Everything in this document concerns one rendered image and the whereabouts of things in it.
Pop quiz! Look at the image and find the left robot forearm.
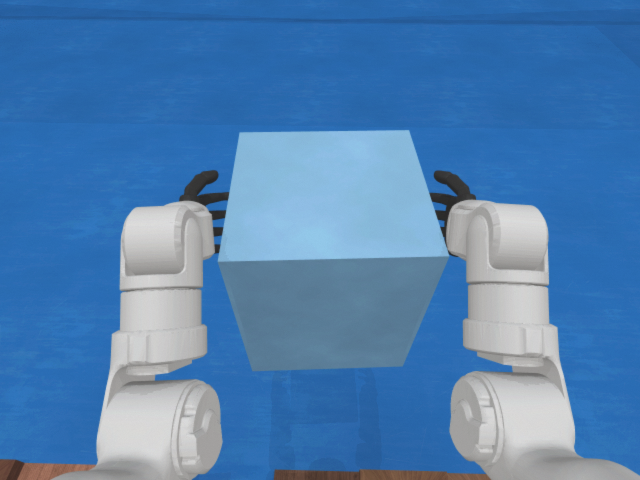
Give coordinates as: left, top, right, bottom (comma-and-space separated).
96, 201, 215, 458

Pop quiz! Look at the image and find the carton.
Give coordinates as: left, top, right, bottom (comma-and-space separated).
218, 130, 449, 371

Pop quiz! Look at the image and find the right robot forearm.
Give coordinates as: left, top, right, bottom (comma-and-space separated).
446, 200, 575, 444

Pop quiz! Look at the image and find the left robot hand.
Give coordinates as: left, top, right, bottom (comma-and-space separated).
179, 170, 229, 254

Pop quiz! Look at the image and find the left robot upper arm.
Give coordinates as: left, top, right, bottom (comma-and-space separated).
51, 379, 222, 480

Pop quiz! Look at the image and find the right robot upper arm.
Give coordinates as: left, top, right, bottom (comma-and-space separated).
449, 371, 640, 480

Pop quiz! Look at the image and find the right robot hand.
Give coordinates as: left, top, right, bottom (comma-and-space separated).
429, 170, 476, 257

